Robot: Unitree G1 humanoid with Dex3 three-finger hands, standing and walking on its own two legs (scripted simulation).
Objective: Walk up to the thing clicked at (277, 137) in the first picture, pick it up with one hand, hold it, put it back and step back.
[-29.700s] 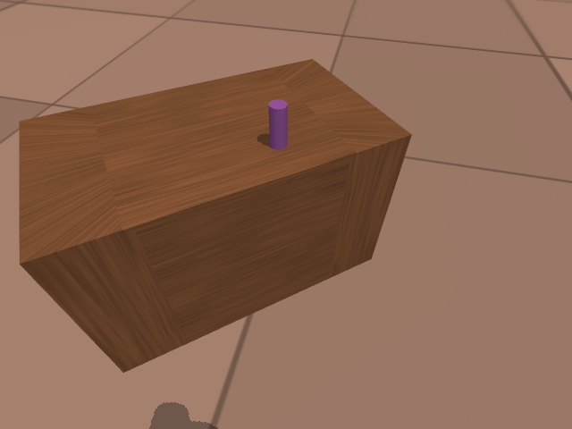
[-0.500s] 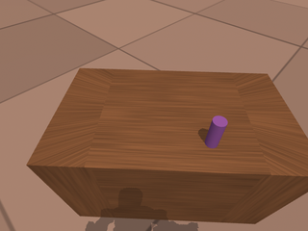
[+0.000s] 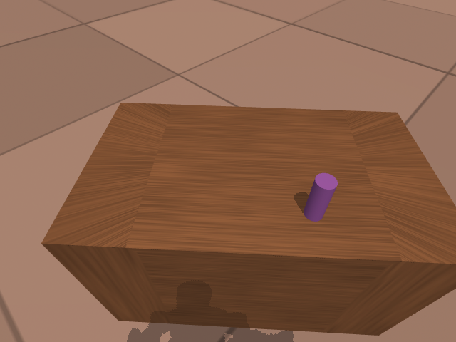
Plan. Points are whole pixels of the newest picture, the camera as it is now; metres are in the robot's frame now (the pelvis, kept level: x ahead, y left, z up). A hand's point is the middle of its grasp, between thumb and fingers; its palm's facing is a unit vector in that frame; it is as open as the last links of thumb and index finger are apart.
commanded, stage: stand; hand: right
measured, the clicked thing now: (319, 198) +0.47 -0.21 -0.07
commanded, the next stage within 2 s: step back in 0.10 s
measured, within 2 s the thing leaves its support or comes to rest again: neither
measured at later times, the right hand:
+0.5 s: hand out of the picture -0.01 -0.23 -0.16, palm faces -0.05 +0.89 -0.45, open 7.4 cm
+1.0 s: hand out of the picture -0.05 -0.20 -0.17, palm faces +0.04 +0.93 -0.35, open 7.4 cm
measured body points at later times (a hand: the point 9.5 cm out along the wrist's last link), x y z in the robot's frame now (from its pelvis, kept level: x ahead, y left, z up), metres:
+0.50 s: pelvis -0.07 +0.05 -0.02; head +0.02 +0.09 +0.41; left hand +0.08 +0.36 -0.17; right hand -0.01 -0.27 -0.13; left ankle -0.07 +0.14 -0.75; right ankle -0.03 -0.11 -0.71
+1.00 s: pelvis -0.14 +0.06 -0.02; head -0.09 +0.06 +0.43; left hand -0.03 +0.37 -0.13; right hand -0.05 -0.25 -0.14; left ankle -0.15 +0.19 -0.68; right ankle -0.12 -0.05 -0.75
